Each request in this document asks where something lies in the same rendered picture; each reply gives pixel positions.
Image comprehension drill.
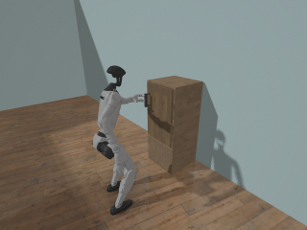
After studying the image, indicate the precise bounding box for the handle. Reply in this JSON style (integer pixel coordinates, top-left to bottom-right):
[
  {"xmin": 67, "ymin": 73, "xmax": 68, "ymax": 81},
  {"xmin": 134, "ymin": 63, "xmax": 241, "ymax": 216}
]
[{"xmin": 144, "ymin": 93, "xmax": 150, "ymax": 107}]

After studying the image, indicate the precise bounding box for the cupboard door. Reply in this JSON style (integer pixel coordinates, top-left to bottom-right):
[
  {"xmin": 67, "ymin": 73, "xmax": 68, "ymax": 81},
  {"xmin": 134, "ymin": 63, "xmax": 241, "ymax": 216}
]
[{"xmin": 147, "ymin": 82, "xmax": 174, "ymax": 147}]

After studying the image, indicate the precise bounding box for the robot left forearm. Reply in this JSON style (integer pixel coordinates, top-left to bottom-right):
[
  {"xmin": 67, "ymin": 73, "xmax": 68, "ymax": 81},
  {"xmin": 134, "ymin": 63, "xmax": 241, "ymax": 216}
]
[{"xmin": 121, "ymin": 97, "xmax": 132, "ymax": 104}]

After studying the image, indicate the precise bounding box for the robot right foot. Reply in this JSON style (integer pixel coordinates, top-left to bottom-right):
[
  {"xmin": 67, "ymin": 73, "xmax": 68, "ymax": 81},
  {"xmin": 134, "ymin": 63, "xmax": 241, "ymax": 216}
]
[{"xmin": 110, "ymin": 199, "xmax": 132, "ymax": 216}]

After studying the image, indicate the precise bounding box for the right robot upper arm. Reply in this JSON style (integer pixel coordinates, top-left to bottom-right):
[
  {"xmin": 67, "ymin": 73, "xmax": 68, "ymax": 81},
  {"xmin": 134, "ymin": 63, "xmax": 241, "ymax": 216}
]
[{"xmin": 99, "ymin": 91, "xmax": 122, "ymax": 127}]

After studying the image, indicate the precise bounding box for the right robot hand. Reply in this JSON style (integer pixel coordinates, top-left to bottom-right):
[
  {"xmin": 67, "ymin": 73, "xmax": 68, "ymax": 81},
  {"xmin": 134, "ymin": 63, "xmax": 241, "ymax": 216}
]
[{"xmin": 114, "ymin": 150, "xmax": 130, "ymax": 175}]

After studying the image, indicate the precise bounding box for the left robot hand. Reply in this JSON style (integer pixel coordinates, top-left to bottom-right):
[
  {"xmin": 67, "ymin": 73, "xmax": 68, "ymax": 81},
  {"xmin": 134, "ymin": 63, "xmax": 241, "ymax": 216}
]
[{"xmin": 131, "ymin": 94, "xmax": 145, "ymax": 103}]

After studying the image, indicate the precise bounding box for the humanoid robot torso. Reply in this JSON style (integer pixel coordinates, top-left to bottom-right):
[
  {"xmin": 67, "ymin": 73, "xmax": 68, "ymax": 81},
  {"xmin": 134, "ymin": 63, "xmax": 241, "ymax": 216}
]
[{"xmin": 92, "ymin": 89, "xmax": 122, "ymax": 153}]

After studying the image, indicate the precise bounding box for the robot right forearm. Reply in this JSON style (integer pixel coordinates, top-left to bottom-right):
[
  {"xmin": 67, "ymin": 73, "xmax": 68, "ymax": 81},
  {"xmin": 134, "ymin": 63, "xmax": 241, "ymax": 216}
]
[{"xmin": 102, "ymin": 117, "xmax": 121, "ymax": 153}]

